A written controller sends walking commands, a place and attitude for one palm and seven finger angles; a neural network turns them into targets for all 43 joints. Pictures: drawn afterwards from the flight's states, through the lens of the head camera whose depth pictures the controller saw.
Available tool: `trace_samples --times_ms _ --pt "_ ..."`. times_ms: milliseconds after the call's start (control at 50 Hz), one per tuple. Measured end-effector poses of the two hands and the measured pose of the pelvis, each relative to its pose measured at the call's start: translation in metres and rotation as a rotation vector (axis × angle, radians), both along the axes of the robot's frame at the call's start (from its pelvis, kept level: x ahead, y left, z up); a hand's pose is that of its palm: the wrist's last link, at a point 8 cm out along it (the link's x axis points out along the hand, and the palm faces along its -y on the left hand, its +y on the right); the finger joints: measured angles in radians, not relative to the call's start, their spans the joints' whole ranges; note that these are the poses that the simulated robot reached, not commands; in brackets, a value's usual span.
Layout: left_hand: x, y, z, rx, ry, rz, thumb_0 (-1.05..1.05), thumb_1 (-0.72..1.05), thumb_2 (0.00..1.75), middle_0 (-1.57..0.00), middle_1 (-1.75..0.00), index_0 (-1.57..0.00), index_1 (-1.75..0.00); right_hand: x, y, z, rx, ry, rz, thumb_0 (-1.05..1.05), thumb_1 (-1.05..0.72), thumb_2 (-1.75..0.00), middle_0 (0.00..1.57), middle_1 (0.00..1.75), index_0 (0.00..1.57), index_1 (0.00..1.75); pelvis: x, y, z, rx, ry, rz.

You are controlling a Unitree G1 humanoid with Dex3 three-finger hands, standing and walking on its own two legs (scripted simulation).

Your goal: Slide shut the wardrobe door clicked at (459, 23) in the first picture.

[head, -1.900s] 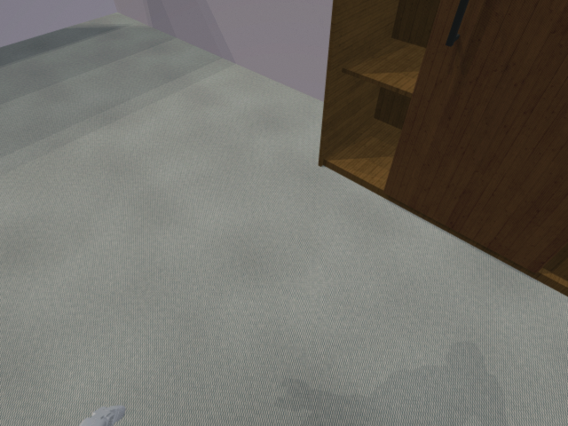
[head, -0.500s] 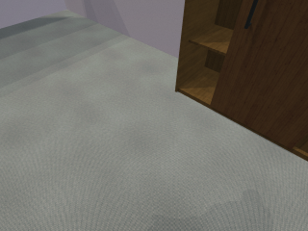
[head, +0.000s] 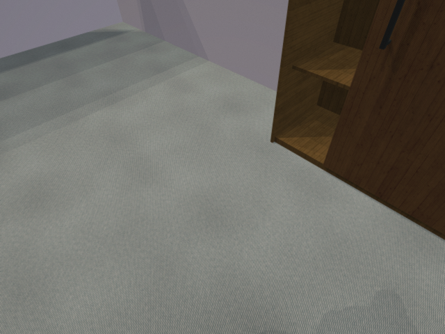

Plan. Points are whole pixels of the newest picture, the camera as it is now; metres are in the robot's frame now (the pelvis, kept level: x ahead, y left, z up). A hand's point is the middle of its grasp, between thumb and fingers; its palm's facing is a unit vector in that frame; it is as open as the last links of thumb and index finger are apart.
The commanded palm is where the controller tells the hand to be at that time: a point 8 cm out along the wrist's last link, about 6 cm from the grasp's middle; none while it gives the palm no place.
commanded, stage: walk to a spot facing it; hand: right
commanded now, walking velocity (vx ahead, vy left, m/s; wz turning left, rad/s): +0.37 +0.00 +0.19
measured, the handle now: (400, 8) +1.10 -0.56 +0.17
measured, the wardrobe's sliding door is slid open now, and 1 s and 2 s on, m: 0.38 0.38 0.38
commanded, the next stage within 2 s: turn to face it in 1.24 s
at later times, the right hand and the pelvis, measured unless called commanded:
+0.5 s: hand (290, 287) +0.27 -0.13 -0.17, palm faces -0.07 +0.98 -0.19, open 7.3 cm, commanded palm none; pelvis +0.19 +0.04 +0.00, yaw +4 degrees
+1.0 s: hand (294, 212) +0.47 -0.17 -0.16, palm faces -0.10 +0.98 -0.15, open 7.4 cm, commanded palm none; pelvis +0.41 +0.01 +0.02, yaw +8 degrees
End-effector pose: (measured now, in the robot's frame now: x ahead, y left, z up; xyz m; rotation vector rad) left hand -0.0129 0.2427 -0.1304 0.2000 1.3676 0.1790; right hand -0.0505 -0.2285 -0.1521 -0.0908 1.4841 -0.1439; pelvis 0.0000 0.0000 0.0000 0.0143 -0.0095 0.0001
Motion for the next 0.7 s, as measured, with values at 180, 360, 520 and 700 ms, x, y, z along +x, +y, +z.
trace_samples --times_ms 180,360,520,700 --pt "-0.064 -0.041 0.014 -0.072 0.262 0.188 0.0 0.91 0.9 -0.2 -0.3 -0.2 -0.3 0.144 0.01 0.011 0.002 -0.105 0.116 0.02 -0.92 -0.9 0.2 0.3 0.2 0.3 0.061 0.008 0.008 0.007 -0.002 0.048" --pt "-0.018 -0.016 -0.004 -0.113 0.391 0.262 0.0 0.91 0.9 -0.21 -0.3 -0.2 -0.3 0.308 0.032 0.009 -0.073 -0.376 0.172 0.01 -0.93 -0.9 0.2 0.3 0.2 0.3 0.14 0.044 -0.015 0.006 -0.031 0.063" --pt "0.19 0.028 0.002 -0.034 -0.042 0.162 0.0 0.91 0.9 -0.2 -0.3 -0.2 -0.3 0.32 0.045 0.012 -0.031 -0.246 0.15 0.01 -0.94 -0.9 0.2 0.3 0.2 0.3 0.2 0.043 0.006 0.023 -0.007 0.068" --pt "0.358 0.015 0.019 0.035 -0.272 0.024 0.0 0.93 0.9 -0.2 -0.3 -0.2 -0.3 0.338 0.015 -0.013 0.029 -0.129 0.053 0.01 -0.92 -0.9 0.2 0.3 0.2 0.3 0.286 0.011 -0.004 0.039 -0.014 0.063"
